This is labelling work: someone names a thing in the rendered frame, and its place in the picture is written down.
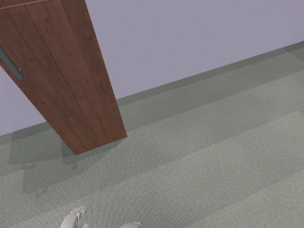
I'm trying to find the handle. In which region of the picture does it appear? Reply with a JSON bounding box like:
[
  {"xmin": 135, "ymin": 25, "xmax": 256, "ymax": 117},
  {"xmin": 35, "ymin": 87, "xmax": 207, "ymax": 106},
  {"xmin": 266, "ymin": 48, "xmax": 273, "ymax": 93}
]
[{"xmin": 0, "ymin": 45, "xmax": 24, "ymax": 80}]

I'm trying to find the cupboard door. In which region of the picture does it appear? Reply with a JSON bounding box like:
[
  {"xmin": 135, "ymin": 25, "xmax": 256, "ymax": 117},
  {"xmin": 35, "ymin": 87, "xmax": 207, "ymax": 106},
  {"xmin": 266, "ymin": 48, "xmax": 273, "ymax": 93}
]
[{"xmin": 0, "ymin": 0, "xmax": 113, "ymax": 124}]

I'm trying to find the left robot hand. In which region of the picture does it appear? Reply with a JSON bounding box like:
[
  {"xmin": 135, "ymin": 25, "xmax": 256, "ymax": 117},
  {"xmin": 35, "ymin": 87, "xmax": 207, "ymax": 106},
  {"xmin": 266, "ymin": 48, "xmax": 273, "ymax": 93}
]
[{"xmin": 60, "ymin": 205, "xmax": 89, "ymax": 228}]

